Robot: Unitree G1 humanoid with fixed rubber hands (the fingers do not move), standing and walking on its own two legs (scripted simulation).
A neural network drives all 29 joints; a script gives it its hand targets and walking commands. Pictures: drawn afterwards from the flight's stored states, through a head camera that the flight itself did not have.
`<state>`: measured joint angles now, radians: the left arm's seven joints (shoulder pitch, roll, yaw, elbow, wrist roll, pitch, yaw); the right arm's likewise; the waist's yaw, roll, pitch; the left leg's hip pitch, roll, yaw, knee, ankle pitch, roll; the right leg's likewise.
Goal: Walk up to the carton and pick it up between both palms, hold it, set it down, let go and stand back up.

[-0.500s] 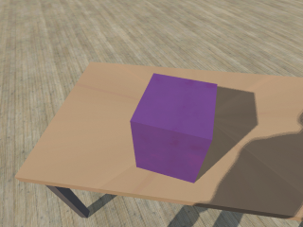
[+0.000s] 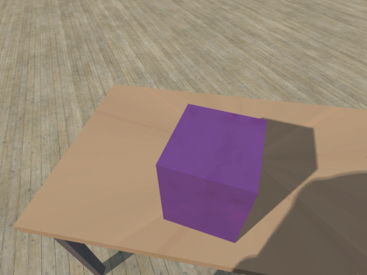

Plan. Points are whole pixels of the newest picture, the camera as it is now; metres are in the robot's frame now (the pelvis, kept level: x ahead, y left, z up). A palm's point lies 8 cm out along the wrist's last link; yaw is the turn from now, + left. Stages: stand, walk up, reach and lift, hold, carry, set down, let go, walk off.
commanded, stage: stand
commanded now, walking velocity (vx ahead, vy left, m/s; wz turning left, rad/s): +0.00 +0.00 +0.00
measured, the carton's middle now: (211, 173) +0.39 -0.07 -0.01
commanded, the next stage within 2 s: none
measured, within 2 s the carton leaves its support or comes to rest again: neither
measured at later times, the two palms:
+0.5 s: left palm out of the picture -0.04 +0.19 -0.15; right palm out of the picture -0.04 -0.20 -0.15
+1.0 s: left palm out of the picture -0.03 +0.19 -0.15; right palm out of the picture -0.01 -0.22 -0.15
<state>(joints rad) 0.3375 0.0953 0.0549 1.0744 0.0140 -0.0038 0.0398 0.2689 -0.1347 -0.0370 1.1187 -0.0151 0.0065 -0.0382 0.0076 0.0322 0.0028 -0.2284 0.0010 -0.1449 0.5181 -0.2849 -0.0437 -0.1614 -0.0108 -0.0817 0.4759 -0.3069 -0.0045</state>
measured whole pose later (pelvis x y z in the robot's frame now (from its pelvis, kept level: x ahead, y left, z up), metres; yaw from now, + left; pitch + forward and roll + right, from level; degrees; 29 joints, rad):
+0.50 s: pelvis -0.01 -0.01 +0.00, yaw +0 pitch -2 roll -1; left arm 0.32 0.08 0.05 1.13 0.01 0.01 0.05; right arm 0.28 -0.09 -0.01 1.23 -0.02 0.02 -0.05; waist 0.00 0.02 0.05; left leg -0.19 0.01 -0.15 0.49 -0.26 -0.05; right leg -0.12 -0.01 -0.09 0.45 -0.29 -0.01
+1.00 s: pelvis +0.00 -0.01 +0.00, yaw +1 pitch -1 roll -1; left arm 0.30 0.10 0.04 1.14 0.02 0.00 0.05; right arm 0.23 -0.12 -0.02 1.22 -0.02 0.02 -0.04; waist 0.01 0.02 0.05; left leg -0.20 0.02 -0.15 0.47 -0.26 -0.06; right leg -0.13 0.00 -0.09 0.45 -0.29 -0.02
